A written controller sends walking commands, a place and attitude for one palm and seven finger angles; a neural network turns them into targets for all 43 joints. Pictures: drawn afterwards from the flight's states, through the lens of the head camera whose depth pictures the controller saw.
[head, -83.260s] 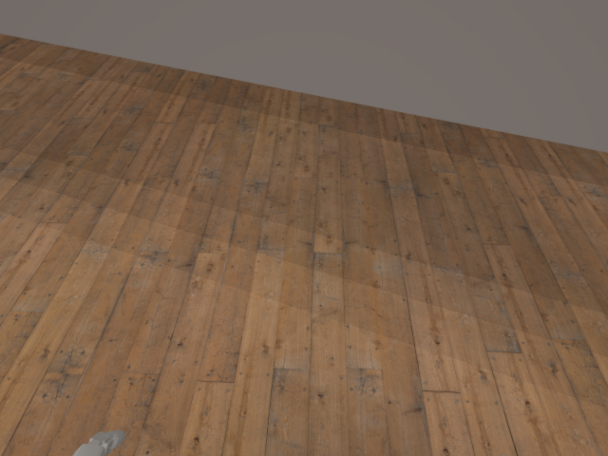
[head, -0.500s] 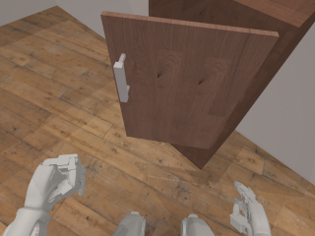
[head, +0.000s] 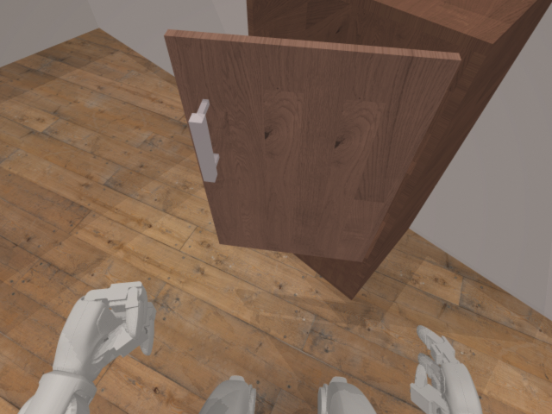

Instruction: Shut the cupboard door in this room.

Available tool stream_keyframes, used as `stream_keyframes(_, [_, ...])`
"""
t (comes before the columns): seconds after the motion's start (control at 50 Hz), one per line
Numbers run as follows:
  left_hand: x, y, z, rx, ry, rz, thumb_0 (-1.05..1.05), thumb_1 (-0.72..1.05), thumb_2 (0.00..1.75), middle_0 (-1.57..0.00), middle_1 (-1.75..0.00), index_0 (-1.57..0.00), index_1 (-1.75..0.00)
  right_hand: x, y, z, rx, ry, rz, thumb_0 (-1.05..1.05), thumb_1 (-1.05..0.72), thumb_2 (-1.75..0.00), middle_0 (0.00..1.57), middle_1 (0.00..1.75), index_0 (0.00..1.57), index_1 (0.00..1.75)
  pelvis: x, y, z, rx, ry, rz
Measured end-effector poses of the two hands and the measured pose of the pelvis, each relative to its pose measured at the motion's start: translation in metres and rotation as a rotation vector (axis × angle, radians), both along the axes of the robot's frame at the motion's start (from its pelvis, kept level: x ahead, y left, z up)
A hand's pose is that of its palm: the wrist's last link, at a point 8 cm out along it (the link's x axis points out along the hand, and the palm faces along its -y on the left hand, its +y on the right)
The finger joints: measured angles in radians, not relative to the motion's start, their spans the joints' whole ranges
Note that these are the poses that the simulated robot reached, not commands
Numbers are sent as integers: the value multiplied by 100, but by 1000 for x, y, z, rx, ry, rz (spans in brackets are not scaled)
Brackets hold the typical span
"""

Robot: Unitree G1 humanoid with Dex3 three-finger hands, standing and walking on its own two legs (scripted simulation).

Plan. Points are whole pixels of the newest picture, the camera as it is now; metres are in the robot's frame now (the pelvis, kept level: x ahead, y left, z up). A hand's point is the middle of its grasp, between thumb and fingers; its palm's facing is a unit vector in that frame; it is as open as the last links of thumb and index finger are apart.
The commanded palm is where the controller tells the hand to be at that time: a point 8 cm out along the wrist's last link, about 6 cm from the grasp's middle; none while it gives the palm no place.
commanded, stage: bring the fist close to the handle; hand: left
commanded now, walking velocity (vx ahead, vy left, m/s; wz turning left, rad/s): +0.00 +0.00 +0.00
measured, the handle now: (207, 142) +0.53 +0.15 +0.06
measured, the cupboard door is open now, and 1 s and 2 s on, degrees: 34 34 31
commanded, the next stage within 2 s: push the door shut along its arc in 1.40 s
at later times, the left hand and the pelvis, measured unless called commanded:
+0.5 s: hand (177, 250) +0.32 +0.16 +0.06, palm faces -0.09 -1.00 -0.01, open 3.1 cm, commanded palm +0.31 +0.21 +0.06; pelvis +0.01 +0.01 +0.01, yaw -1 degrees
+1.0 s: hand (215, 201) +0.42 +0.12 +0.05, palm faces -0.09 -1.00 -0.03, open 3.1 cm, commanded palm +0.40 +0.18 +0.06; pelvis +0.00 +0.00 +0.01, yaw -1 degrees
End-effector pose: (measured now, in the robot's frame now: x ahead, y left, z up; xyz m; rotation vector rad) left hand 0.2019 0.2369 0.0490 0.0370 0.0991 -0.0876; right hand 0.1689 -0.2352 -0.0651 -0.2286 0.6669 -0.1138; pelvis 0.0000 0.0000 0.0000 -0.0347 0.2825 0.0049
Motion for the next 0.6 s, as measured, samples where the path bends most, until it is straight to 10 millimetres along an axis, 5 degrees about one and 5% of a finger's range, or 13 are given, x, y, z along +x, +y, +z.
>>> stream_keyframes(0.1, [5,-5,2,0,-39,-19,2,90,90,-130,-150,-130,-150,1,2,1,-16,-14,12,1,-91,-90,20,30,20,30,-2,-1,-2,-3,-2,2])
stream_keyframes(0.2, [36,-2,11,-2,-157,10,1,90,90,-131,-150,-130,-150,0,2,-8,-27,7,29,1,-91,-90,20,30,20,30,-5,-1,-7,-8,9,8])
stream_keyframes(0.3, [69,-12,-2,-12,-64,-49,1,90,90,-130,-150,-130,-150,-9,0,-12,-17,49,2,1,-91,-90,20,30,20,30,-4,1,-4,-7,19,4])
stream_keyframes(0.48, [98,-23,15,-33,-107,-14,2,90,90,-130,-150,-130,-150,-28,-3,-8,-12,119,-41,1,-91,-90,20,30,20,30,7,5,8,7,19,-12])
stream_keyframes(0.6, [122,-29,-2,-9,-60,-21,1,90,90,-130,-150,-130,-150,-33,-7,-15,-18,180,-40,1,-91,-90,20,30,20,30,5,6,5,7,28,-8])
